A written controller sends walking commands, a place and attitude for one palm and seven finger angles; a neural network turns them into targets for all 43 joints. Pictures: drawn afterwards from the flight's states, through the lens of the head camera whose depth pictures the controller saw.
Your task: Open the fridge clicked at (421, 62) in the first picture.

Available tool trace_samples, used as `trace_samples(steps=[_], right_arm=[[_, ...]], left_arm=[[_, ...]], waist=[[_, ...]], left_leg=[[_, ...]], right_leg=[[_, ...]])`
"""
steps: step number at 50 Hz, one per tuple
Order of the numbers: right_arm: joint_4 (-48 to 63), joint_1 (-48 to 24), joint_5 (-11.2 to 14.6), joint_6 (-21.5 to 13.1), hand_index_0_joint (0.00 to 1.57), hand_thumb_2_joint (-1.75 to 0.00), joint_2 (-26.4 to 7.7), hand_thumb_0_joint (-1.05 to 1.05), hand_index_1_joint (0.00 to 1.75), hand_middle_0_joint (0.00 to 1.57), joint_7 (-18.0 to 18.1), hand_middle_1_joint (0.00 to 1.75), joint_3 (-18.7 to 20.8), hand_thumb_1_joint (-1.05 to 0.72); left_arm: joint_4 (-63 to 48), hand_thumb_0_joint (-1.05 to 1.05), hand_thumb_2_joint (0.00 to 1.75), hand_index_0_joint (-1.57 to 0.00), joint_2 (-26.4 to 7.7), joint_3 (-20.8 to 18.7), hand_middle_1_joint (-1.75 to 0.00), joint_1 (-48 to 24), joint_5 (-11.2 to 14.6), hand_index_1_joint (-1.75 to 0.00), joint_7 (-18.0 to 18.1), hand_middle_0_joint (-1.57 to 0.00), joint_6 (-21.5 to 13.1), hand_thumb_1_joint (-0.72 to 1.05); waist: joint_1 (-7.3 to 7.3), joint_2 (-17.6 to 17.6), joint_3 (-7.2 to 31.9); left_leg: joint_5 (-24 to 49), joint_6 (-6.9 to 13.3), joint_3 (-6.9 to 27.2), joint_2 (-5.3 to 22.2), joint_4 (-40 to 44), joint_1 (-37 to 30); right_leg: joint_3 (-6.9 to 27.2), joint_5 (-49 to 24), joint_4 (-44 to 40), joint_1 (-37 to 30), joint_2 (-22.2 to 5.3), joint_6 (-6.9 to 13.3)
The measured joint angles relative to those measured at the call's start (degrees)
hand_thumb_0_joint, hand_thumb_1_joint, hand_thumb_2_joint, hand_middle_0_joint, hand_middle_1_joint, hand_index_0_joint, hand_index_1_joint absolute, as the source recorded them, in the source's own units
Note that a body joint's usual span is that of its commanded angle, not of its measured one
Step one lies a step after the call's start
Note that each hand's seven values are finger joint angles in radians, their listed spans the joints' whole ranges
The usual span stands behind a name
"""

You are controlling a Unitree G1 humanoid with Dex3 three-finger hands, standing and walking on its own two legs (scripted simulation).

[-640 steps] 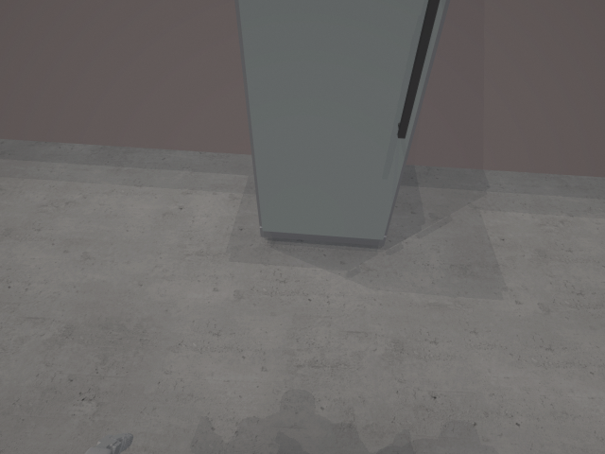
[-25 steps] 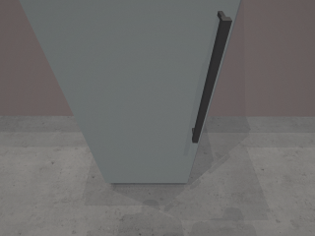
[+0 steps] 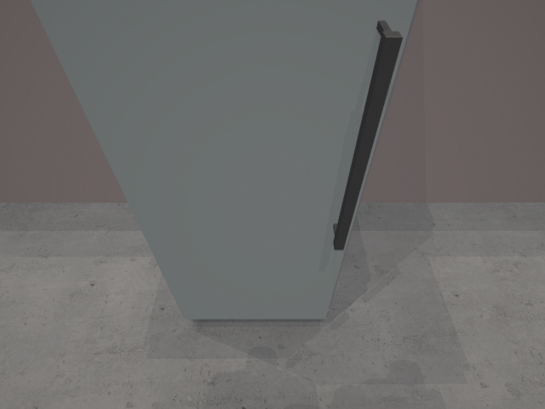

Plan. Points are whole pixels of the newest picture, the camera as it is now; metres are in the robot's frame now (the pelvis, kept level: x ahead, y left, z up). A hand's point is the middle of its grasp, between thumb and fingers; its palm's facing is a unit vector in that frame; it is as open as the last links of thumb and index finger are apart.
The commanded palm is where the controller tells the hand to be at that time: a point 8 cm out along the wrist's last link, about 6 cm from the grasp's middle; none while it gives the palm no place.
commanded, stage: look again from close up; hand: right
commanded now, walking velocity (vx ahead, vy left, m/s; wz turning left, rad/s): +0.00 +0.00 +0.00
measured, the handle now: (355, 163) +0.51 -0.12 +0.08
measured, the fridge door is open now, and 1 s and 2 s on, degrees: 0 0 0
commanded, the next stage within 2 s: raise the hand to about handle height in 0.56 s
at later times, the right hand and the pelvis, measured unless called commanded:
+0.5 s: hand out of the picture +0.00 -0.17 -0.18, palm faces +0.03 +0.98 -0.18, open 7.4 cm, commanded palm none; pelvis +0.00 +0.00 +0.00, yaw +0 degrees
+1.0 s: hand (403, 357) +0.20 -0.16 +0.00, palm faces -0.06 +1.00 -0.01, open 8.1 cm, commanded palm +0.13 -0.24 -0.03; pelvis -0.01 +0.01 -0.04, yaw +0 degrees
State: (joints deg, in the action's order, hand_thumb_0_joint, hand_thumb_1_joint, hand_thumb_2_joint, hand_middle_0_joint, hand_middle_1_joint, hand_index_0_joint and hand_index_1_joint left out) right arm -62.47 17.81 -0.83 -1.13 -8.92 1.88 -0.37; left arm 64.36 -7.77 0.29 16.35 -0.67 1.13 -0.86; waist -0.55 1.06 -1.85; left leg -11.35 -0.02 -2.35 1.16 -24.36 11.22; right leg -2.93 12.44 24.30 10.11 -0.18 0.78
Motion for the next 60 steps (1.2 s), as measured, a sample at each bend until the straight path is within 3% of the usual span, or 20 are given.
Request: trace_samples(steps=[34,36,38,40,42,45,48,50,53,56,60], right_arm=[[-0.46,-0.47,-0.12,-0.29,0.2,-0.9,-0.26,0.0,0.3,0.2,0.38,0.3,-0.14,-0.9],[20.0,5.28,4.99,5.47,0.2,-0.9,-0.43,0.01,0.3,0.2,0.88,0.3,1.27,-0.91],[35.89,8.17,7.24,1.54,0.2,-0.89,-1.54,0.02,0.31,0.21,3.3,0.31,1.85,-0.91],[47.1,7.67,9.91,-0.64,0.2,-0.89,-1.93,0.02,0.32,0.2,4.42,0.32,2.29,-0.9],[53.38,4.75,10.93,-5.32,0.2,-0.88,-1.89,0.02,0.34,0.2,3.36,0.33,3.04,-0.87],[54.96,-0.07,12.83,-15.99,0.2,-0.86,-1.59,0.01,0.37,0.2,-2.72,0.37,5.51,-0.82],[53.55,-0.5,14.87,-24.5,0.2,-0.83,-1.84,0.0,0.41,0.21,-13.36,0.4,7.79,-0.75],[52.1,1.73,15.07,-25.74,0.21,-0.81,-2.66,0.0,0.43,0.21,-19.44,0.43,8.71,-0.71],[51.62,7.32,16.25,-22.39,0.22,-0.78,-3.63,0.0,0.48,0.22,-23.27,0.47,10.18,-0.64],[55.68,13.47,17.27,-21.37,0.23,-0.76,-3.97,0.01,0.52,0.23,-21.42,0.52,12.4,-0.56],[65.3,16.2,18.13,-27.21,0.23,-0.72,-4.89,0.01,0.58,0.23,-18.28,0.58,13.6,-0.47]], left_arm=[[-0.02,0.0,0.9,-0.2,-0.57,0.02,-0.3,-0.27,0.12,-0.3,-0.13,-0.2,0.04,0.91],[-5.45,0.01,0.9,-0.2,-1.32,0.97,-0.3,1.56,1.65,-0.3,1.31,-0.2,-2.18,0.91],[-9.31,0.01,0.9,-0.21,-2.44,1.01,-0.3,3.31,2.68,-0.3,2.75,-0.2,-7.36,0.92],[-13.0,0.02,0.9,-0.21,-4.0,0.74,-0.3,3.4,3.71,-0.3,3.19,-0.2,-10.59,0.92],[-16.74,0.02,0.9,-0.2,-5.53,0.1,-0.3,1.99,3.48,-0.3,3.2,-0.2,-12.92,0.92],[-22.1,0.02,0.9,-0.2,-6.24,-1.14,-0.3,-1.68,2.35,-0.3,1.9,-0.2,-14.43,0.92],[-28.17,0.01,0.9,-0.2,-6.01,-2.41,-0.3,-5.15,1.8,-0.3,-0.4,-0.2,-13.7,0.91],[-32.05,0.01,0.9,-0.2,-6.27,-2.97,-0.3,-6.38,2.19,-0.3,-1.08,-0.2,-12.87,0.91],[-36.51,0.01,0.9,-0.2,-7.25,-3.91,-0.3,-6.78,2.45,-0.3,-0.75,-0.2,-11.62,0.91],[-38.45,0.01,0.9,-0.2,-8.05,-4.76,-0.3,-5.9,2.05,-0.3,0.11,-0.2,-11.74,0.91],[-36.21,0.01,0.9,-0.2,-8.33,-3.94,-0.3,-5.27,1.58,-0.3,0.86,-0.19,-12.89,0.91]], waist=[[-0.13,-0.42,-0.16],[-0.24,-0.46,-1.39],[-0.45,-0.68,-0.53],[0.39,-1.6,1.07],[1.6,-2.74,2.77],[2.58,-2.49,6.31],[2.88,-0.64,6.79],[2.64,0.78,6.73],[1.3,2.43,6.46],[-0.76,2.77,6.07],[-3.16,0.89,6.11]], left_leg=[[-0.01,0.05,0.14,-0.44,0.06,0.04],[-0.67,0.05,0.24,-0.29,-1.77,0.36],[-2.1,0.12,0.04,0.37,-4.34,1.51],[-3.4,-0.05,-0.59,1.03,-6.51,2.64],[-4.6,-0.21,-1.05,1.41,-9.01,4.6],[-7.01,-0.04,-0.32,1.4,-15.35,11.54],[-9.36,0.39,0.51,0.7,-21.41,16.72],[-10.95,0.77,0.54,0.38,-24.65,19.36],[-12.71,1.1,-0.1,0.09,-28.06,22.44],[-13.88,1.4,-1.74,-0.26,-29.85,24.22],[-14.92,1.56,-4.57,-0.46,-31.27,25.28]], right_leg=[[-0.15,0.41,0.75,0.34,-0.47,-0.17],[-0.24,1.26,2.37,0.48,-0.39,-0.02],[0.0,1.89,3.75,1.28,0.19,0.12],[0.66,2.6,5.65,2.65,0.74,0.27],[1.15,3.66,8.45,4.97,1.0,0.41],[0.53,6.02,14.33,11.39,0.75,0.22],[-0.2,8.84,20.34,16.11,-0.17,-0.15],[-0.17,10.42,23.63,18.7,-0.62,-0.48],[0.53,12.29,27.54,22.2,-1.06,-0.8],[2.23,13.82,30.87,25.22,-1.51,-0.95],[5.18,15.39,34.91,28.53,-1.7,-1.02]])
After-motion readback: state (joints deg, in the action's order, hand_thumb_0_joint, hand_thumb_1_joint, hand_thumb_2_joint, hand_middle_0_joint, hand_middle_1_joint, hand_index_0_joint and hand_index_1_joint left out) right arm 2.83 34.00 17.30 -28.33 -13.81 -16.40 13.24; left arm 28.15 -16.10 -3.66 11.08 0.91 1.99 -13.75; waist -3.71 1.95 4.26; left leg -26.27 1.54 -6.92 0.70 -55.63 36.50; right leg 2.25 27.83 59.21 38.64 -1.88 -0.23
